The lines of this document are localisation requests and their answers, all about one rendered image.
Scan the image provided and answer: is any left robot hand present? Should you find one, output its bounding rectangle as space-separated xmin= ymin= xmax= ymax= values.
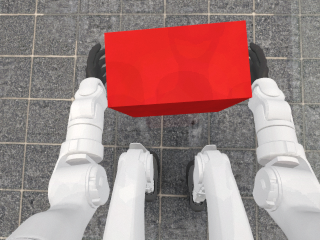
xmin=85 ymin=43 xmax=107 ymax=86

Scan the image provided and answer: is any carton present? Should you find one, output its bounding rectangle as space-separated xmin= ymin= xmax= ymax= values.
xmin=104 ymin=20 xmax=253 ymax=118

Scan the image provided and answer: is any left robot foot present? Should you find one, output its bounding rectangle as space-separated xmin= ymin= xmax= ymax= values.
xmin=144 ymin=151 xmax=160 ymax=202

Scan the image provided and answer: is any right robot hand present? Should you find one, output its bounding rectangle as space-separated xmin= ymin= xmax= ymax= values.
xmin=248 ymin=42 xmax=269 ymax=85

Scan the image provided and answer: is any robot right shin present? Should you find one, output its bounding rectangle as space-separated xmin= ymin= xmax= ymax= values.
xmin=192 ymin=145 xmax=231 ymax=202

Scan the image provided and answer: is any left robot upper arm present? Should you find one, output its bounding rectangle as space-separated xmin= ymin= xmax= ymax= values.
xmin=6 ymin=163 xmax=110 ymax=240

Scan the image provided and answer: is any right robot upper arm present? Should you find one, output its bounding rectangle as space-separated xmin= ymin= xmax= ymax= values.
xmin=252 ymin=165 xmax=320 ymax=240

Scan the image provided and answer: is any left robot forearm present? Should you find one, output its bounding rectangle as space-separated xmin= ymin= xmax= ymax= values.
xmin=48 ymin=77 xmax=108 ymax=204

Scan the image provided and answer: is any right robot forearm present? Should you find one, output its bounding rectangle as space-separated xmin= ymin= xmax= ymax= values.
xmin=248 ymin=77 xmax=320 ymax=186

